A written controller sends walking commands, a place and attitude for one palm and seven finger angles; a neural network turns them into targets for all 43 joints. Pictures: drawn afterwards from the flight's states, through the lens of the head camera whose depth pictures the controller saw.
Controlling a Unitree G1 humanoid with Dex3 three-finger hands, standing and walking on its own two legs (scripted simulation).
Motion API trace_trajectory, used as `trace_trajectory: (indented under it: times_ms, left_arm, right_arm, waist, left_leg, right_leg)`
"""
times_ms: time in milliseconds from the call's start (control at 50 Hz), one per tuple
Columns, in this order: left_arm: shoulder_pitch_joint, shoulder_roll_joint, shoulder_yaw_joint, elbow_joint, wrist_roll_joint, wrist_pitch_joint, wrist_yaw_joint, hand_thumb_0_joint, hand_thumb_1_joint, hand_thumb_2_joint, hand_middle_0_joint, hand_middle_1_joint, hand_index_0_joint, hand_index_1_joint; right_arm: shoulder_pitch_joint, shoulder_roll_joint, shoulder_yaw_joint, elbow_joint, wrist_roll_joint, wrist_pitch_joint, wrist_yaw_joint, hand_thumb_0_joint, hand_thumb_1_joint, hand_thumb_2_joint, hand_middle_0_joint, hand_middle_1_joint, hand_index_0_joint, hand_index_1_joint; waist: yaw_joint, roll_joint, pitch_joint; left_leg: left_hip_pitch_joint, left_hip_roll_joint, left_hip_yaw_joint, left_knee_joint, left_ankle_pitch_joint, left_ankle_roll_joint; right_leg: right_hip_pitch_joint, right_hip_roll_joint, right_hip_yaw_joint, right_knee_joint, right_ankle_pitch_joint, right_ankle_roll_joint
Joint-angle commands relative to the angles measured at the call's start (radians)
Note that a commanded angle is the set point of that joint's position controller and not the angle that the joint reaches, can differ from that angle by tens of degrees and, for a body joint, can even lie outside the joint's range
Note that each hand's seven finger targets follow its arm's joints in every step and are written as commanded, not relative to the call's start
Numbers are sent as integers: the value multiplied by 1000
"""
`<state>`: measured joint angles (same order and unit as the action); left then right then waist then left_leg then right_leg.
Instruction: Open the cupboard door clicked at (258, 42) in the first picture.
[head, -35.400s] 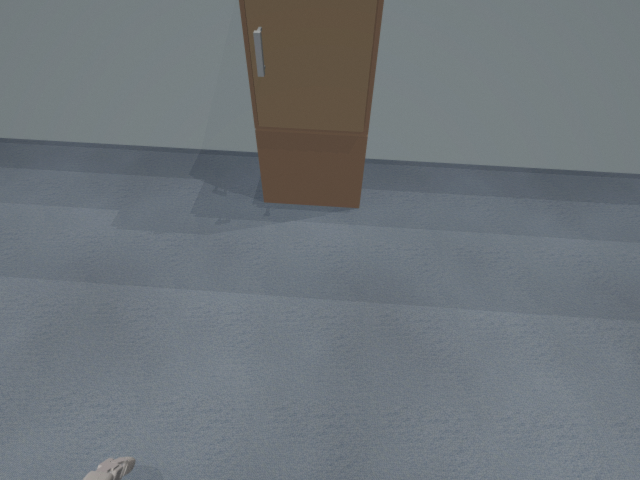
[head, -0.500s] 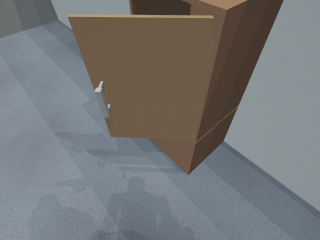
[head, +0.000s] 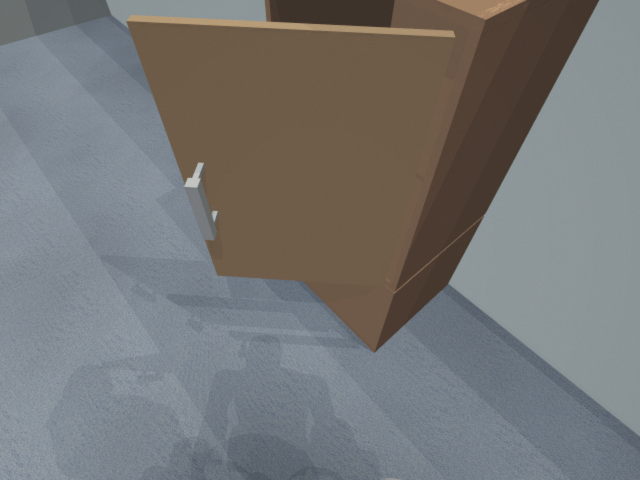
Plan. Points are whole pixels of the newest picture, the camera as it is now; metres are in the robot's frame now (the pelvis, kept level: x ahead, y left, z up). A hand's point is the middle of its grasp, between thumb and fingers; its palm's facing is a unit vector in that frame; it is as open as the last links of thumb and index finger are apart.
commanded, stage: come to a stop and stand still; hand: left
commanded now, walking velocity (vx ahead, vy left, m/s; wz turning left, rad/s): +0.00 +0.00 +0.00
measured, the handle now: (205, 202) +0.56 +0.24 -0.04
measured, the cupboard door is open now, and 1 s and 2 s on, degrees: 45 45 45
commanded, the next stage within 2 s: look again from close up in 1.06 s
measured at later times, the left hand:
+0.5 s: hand out of the picture +0.06 +0.20 -0.17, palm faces +0.05 -0.97 -0.24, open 7.3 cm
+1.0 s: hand out of the picture -0.01 +0.25 -0.17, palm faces +0.03 -0.98 -0.21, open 7.4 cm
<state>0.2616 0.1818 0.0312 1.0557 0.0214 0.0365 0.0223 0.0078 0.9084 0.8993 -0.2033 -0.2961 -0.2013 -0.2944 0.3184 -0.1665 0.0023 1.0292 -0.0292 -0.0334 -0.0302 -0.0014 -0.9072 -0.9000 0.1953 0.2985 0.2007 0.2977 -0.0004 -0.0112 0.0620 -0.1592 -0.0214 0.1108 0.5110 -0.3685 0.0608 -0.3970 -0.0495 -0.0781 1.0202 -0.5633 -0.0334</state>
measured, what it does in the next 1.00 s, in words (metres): steps on the spot: right foot, then left foot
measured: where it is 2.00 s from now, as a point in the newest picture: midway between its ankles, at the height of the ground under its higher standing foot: outside the picture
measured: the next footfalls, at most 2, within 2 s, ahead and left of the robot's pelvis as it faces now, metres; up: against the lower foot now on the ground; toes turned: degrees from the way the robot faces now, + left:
right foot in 0.14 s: +0.08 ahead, -0.09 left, +0.00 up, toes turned -1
left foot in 0.52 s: +0.06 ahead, +0.13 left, +0.00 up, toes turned +4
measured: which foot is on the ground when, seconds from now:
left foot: down 0.00-0.16, up 0.18-0.50, down 0.52-1.00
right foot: up 0.00-0.12, down 0.14-1.00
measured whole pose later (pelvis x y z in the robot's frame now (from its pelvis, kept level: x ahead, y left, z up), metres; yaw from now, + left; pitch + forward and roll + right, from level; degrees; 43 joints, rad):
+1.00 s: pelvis +0.00 +0.07 +0.00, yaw +1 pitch -1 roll +0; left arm 0.34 0.19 -0.01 1.01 0.02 0.02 0.02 0.01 0.91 0.90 -0.20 -0.30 -0.20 -0.29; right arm 0.28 -0.19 0.00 0.98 -0.02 0.01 -0.01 0.00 -0.91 -0.90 0.20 0.30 0.20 0.30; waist 0.01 0.00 0.02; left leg -0.23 -0.07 0.10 0.46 -0.23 0.10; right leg -0.27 -0.08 -0.02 0.49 -0.20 0.02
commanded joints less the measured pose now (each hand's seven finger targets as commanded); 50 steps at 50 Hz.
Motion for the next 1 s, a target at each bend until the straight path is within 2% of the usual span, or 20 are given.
trace_trajectory:
  times_ms: [0, 80, 100, 120, 140, 160, 200, 240, 280, 380, 440, 460, 480, 500, 540, 580, 660, 720, 820, 980]
  left_arm:
    - [-39, 18, 8, -103, 2, -31, -4, 0, 900, 900, -200, -300, -200, -300]
    - [51, 33, 9, -83, 2, -52, 6, 0, 900, 900, -200, -300, -200, -300]
    - [116, 86, 18, -68, 4, -65, 12, 0, 900, 900, -200, -300, -200, -300]
    - [159, 157, 31, -58, 8, -74, 24, 0, 900, 900, -200, -300, -200, -300]
    - [179, 199, 38, -52, -1, -73, 24, 0, 900, 900, -200, -300, -200, -300]
    - [160, 187, 27, -59, -2, -69, 25, 0, 900, 900, -200, -300, -200, -300]
    - [70, 137, 19, -82, 4, -63, 31, 0, 900, 900, -200, -300, -200, -300]
    - [18, 136, 20, -104, 4, -60, 28, 0, 900, 900, -200, -300, -200, -300]
    - [9, 159, 32, -116, 8, -56, 27, 0, 900, 900, -200, -300, -200, -300]
    - [24, 186, 50, -121, 13, -45, 21, 0, 900, 900, -200, -300, -200, -300]
    - [-18, 177, 46, -126, 0, -34, 17, 0, 900, 900, -200, -300, -200, -300]
    - [57, 158, 24, -105, -6, -52, 50, 0, 900, 900, -200, -300, -200, -300]
    - [12, 181, 20, -125, -4, -51, 46, 0, 900, 900, -200, -300, -200, -300]
    - [12, 149, 20, -146, -3, -45, 42, 0, 900, 900, -200, -300, -200, -300]
    - [6, 133, 11, -143, 0, -39, 37, 0, 900, 900, -200, -300, -200, -300]
    - [9, 121, 5, -138, 5, -25, 26, 0, 900, 900, -200, -300, -200, -300]
    - [46, 99, -6, -132, 7, -19, 13, 0, 900, 900, -200, -300, -200, -300]
    - [76, 94, -8, -132, 8, -22, 10, 0, 900, 900, -200, -300, -200, -300]
    - [81, 95, -11, -127, 5, -35, 9, 0, 900, 900, -200, -300, -200, -300]
    - [95, 92, -26, -83, 1, -49, 11, 0, 900, 900, -200, -300, -200, -300]
  right_arm:
    - [62, -145, -32, -30, -4, 0, -4, 0, -900, -900, 200, 300, 200, 300]
    - [39, -143, -38, -26, 14, -3, -8, 0, -900, -900, 200, 300, 200, 300]
    - [44, -137, -41, -28, 22, -8, -6, 0, -900, -900, 200, 300, 200, 300]
    - [63, -105, -42, -38, 31, -8, -4, 0, -900, -900, 200, 300, 200, 300]
    - [66, -76, -43, -52, 32, 2, -5, 0, -900, -900, 200, 300, 200, 300]
    - [45, -58, -43, -52, 28, 17, -12, 0, -900, -900, 200, 300, 200, 300]
    - [-9, -40, -43, -39, 22, 43, -5, 0, -900, -900, 200, 300, 200, 300]
    - [-10, -34, -48, -33, 23, 54, 6, 0, -900, -900, 200, 300, 200, 300]
    - [-22, -23, -48, -37, 23, 57, 14, 0, -900, -900, 200, 300, 200, 300]
    - [-56, -18, -50, -66, 20, 49, 15, 0, -900, -900, 200, 300, 200, 300]
    - [15, -35, -49, -47, 21, 39, 12, 0, -900, -900, 200, 300, 200, 300]
    - [-60, -140, -69, -113, 25, 38, 15, 0, -900, -900, 200, 300, 200, 300]
    - [-81, -105, -56, -151, 23, 38, 17, 0, -900, -900, 200, 300, 200, 300]
    - [-59, -93, -54, -151, 10, 33, 14, 0, -900, -900, 200, 300, 200, 300]
    - [-71, -123, -51, -160, 10, 37, 12, 0, -900, -900, 200, 300, 200, 300]
    - [-102, -133, -46, -176, 9, 36, 16, 0, -900, -900, 200, 300, 200, 300]
    - [-104, -162, -47, -193, 7, 36, 20, 0, -900, -900, 200, 300, 200, 300]
    - [-97, -164, -45, -186, 6, 31, 21, 0, -900, -900, 200, 300, 200, 300]
    - [-68, -156, -41, -163, 7, 20, 19, 0, -900, -900, 200, 300, 200, 300]
    - [-42, -141, -26, -96, 13, 8, 18, 0, -900, -900, 200, 300, 200, 300]
  waist:
    - [8, 127, -11]
    - [60, 27, -72]
    - [79, -26, -135]
    - [76, -175, -184]
    - [69, -240, -192]
    - [64, -175, -157]
    - [38, -184, -57]
    - [14, -141, -63]
    - [16, -99, -83]
    - [31, -132, -121]
    - [-19, -130, -125]
    - [-7, 140, -218]
    - [-28, 119, -159]
    - [-21, 168, -156]
    - [-4, 121, -86]
    - [10, 159, 9]
    - [15, 34, 87]
    - [20, 64, 48]
    - [9, 29, -38]
    - [5, 20, -14]
  left_leg:
    - [34, 246, -183, -162, 684, 163]
    - [34, 208, -133, -26, 770, 73]
    - [7, 172, -108, 60, 670, 27]
    - [-149, 77, -63, 206, 356, -25]
    - [-237, 0, -53, 373, -196, -61]
    - [-244, 24, -133, 444, -287, -62]
    - [-284, 46, -136, 537, -226, -73]
    - [-260, 45, -116, 515, -145, -87]
    - [-230, 37, -79, 423, -107, -98]
    - [-179, 18, -38, 207, -43, -106]
    - [13, 23, -28, -32, 164, -93]
    - [-4, 61, -16, 73, 112, -95]
    - [-70, 69, -46, 42, 101, -86]
    - [-73, 109, -96, -6, 195, -56]
    - [-125, 154, -161, -16, 312, -23]
    - [-204, 164, -204, -112, 211, -6]
    - [-311, 154, -249, -256, -185, -1]
    - [-286, 153, -258, -283, -195, 3]
    - [-183, 144, -258, -264, -109, 2]
    - [-142, 130, -231, -259, 3, -9]
  right_leg:
    - [-34, -9, -31, -127, 67, 2]
    - [175, 7, -25, -493, 407, 16]
    - [295, -49, 49, -551, 603, 3]
    - [427, -233, 288, -516, 968, -89]
    - [448, -415, 392, -561, 1277, -225]
    - [376, -422, 370, -567, 1276, -270]
    - [257, -335, 296, -601, 1156, -231]
    - [206, -279, 196, -620, 1048, -192]
    - [199, -252, 163, -614, 995, -178]
    - [238, -228, 180, -581, 912, -161]
    - [124, -177, 140, -542, 656, -88]
    - [224, -187, 222, -540, 778, -60]
    - [211, -194, 193, -526, 681, -64]
    - [191, -156, 161, -494, 585, -50]
    - [159, -78, 77, -485, 442, -23]
    - [142, -37, 47, -498, 279, -7]
    - [152, -14, 34, -505, 236, 7]
    - [162, -14, 34, -499, 261, 10]
    - [164, -24, 69, -534, 296, 4]
    - [167, -50, 102, -588, 353, 2]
